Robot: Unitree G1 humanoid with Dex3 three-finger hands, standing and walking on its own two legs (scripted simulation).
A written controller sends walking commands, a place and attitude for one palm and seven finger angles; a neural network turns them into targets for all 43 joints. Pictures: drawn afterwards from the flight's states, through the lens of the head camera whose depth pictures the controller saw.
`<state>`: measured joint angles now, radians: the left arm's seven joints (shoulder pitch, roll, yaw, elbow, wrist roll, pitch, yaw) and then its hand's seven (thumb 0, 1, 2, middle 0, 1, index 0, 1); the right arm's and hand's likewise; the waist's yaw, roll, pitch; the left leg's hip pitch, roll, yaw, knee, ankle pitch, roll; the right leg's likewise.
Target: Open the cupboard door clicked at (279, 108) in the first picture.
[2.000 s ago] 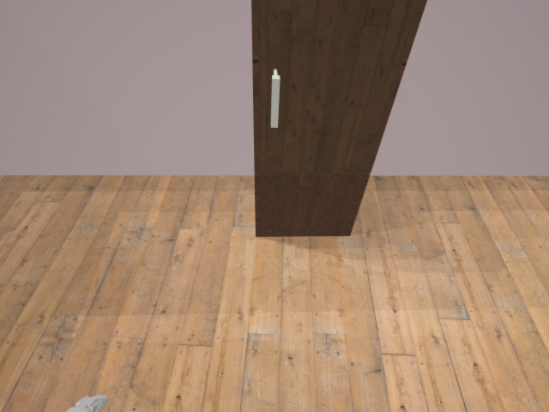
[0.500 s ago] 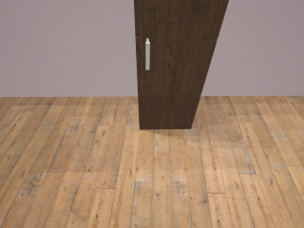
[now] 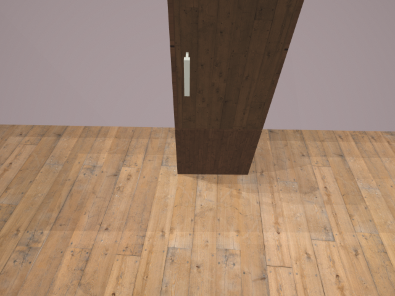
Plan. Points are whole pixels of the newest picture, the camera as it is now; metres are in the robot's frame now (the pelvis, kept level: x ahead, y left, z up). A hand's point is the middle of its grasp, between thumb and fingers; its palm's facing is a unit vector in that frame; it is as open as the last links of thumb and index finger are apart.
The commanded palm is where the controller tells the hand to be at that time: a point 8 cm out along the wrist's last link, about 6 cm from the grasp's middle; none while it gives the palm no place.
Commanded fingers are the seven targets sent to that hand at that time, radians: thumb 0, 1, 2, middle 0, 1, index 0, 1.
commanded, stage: take the last steps up to it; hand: left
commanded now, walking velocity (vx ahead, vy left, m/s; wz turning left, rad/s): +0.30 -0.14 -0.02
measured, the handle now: (187, 74) +0.88 +0.12 -0.03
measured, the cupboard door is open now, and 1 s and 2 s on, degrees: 0 0 0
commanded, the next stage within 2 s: come to a stop and stand still in 0.74 s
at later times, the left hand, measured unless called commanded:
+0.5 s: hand (128, 265) +0.22 +0.19 -0.17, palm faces +0.01 -0.99 -0.14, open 7.4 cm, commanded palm none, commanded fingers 0.00 0.90 0.90 -0.20 -0.30 -0.20 -0.30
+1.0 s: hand (178, 204) +0.39 +0.09 -0.16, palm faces +0.01 -0.97 -0.23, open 7.2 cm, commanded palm none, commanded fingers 0.00 0.90 0.90 -0.20 -0.30 -0.20 -0.30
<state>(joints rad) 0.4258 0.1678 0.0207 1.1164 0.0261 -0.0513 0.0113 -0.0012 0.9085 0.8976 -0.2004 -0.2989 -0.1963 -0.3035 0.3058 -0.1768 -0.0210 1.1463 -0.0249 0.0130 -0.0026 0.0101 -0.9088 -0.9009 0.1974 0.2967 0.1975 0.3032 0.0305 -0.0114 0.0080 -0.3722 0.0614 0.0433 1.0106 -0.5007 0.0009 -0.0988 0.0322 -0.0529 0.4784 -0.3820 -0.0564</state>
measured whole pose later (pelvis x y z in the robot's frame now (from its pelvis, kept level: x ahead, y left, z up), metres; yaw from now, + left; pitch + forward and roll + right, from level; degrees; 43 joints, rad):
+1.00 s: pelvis +0.34 -0.09 +0.01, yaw -1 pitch +0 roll -1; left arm 0.23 0.15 0.04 1.06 0.02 -0.04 0.04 -0.02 0.94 0.90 -0.20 -0.30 -0.20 -0.30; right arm 0.26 -0.16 -0.05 1.08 -0.02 0.01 -0.03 0.01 -0.91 -0.90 0.19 0.30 0.19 0.30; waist -0.02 0.04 0.05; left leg -0.45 0.07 0.07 0.95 -0.37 -0.03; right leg -0.22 -0.02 -0.19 0.46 -0.23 -0.05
